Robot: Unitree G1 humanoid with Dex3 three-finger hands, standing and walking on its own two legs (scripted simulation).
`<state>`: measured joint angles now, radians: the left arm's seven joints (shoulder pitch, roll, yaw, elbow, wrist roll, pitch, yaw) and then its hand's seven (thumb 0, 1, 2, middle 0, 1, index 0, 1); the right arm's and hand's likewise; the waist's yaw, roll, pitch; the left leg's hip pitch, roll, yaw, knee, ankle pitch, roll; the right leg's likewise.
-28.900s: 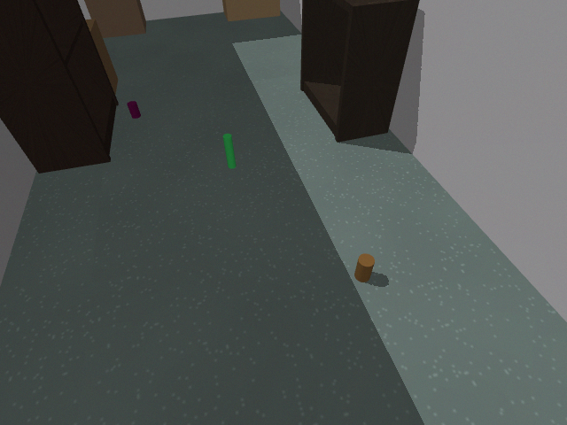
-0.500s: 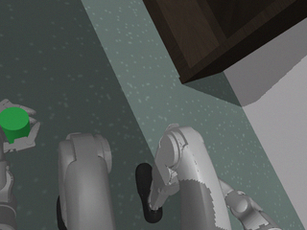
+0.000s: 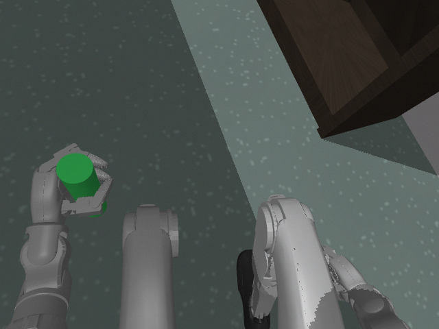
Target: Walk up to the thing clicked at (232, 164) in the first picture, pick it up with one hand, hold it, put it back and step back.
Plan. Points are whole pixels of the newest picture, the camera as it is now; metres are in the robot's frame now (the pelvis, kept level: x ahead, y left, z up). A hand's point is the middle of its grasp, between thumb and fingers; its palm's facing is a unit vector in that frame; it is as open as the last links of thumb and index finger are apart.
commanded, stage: settle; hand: left
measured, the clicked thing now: (86, 190) +0.36 +0.24 -0.09
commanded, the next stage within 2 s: lift in 1.00 s
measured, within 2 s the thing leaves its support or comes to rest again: neither
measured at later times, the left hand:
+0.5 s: hand (84, 173) +0.36 +0.22 +0.00, palm faces +0.07 -0.99 -0.08, open 6.3 cm
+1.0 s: hand (79, 168) +0.36 +0.23 +0.03, palm faces +0.08 -1.00 -0.06, open 6.3 cm
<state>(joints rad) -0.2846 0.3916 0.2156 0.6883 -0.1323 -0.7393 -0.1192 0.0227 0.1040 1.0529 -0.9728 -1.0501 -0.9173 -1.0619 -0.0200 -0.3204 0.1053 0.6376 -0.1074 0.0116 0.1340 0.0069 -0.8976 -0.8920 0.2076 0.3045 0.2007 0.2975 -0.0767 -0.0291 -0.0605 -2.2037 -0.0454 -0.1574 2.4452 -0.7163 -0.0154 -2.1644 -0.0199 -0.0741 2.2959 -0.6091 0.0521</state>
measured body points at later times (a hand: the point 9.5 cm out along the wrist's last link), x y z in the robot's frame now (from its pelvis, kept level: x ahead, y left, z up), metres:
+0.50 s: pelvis +0.01 -0.01 +0.03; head +0.19 +0.05 +0.44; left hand +0.35 +0.28 +0.00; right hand +0.21 -0.26 -0.08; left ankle +0.08 +0.12 -0.30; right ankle +0.13 -0.13 -0.30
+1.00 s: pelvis +0.00 -0.01 +0.05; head +0.18 +0.04 +0.47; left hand +0.35 +0.28 +0.03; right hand +0.21 -0.25 -0.06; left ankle +0.08 +0.12 -0.30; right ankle +0.13 -0.13 -0.30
